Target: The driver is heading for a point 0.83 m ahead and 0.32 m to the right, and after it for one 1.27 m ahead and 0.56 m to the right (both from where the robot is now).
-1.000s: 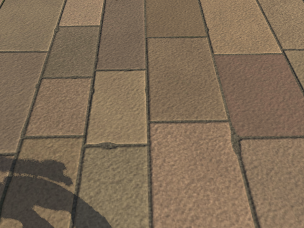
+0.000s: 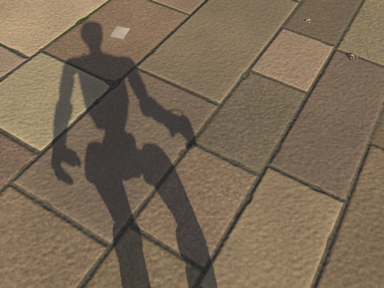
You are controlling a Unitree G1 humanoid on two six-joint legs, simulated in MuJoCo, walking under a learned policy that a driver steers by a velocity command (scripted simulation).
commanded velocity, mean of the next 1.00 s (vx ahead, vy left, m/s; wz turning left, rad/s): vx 0.48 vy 0.00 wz -0.44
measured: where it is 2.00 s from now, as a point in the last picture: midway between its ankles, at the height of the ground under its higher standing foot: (260, 224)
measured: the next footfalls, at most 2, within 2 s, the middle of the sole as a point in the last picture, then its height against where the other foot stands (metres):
right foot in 0.42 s outside the picture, level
left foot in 0.90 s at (218, 216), level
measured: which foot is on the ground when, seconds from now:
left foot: down 0.00-0.44, up 0.46-0.88, down 0.90-1.00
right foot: up 0.00-0.40, down 0.42-0.90, up 0.92-1.00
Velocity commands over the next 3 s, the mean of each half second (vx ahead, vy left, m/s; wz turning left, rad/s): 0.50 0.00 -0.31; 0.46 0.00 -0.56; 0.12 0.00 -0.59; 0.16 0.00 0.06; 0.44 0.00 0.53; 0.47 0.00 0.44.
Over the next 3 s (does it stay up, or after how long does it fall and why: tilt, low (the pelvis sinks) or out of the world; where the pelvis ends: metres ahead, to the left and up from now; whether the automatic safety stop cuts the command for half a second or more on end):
stays up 1.13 -0.45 -0.01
